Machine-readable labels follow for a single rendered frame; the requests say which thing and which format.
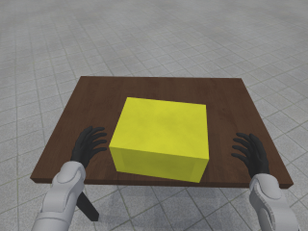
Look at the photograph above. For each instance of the carton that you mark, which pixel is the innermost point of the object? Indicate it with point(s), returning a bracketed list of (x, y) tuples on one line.
[(159, 138)]

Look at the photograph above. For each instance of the robot right hand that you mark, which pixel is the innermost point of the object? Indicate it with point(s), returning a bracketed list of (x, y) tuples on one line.
[(256, 157)]

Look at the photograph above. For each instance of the robot left forearm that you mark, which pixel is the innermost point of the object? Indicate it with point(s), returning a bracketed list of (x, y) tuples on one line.
[(57, 208)]

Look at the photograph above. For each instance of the table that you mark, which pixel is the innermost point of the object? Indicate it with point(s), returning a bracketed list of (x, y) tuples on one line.
[(98, 101)]

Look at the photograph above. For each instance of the robot right forearm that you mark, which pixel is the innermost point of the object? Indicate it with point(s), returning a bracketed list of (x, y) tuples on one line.
[(270, 204)]

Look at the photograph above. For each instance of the robot left hand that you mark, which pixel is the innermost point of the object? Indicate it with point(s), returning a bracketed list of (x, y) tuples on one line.
[(84, 150)]

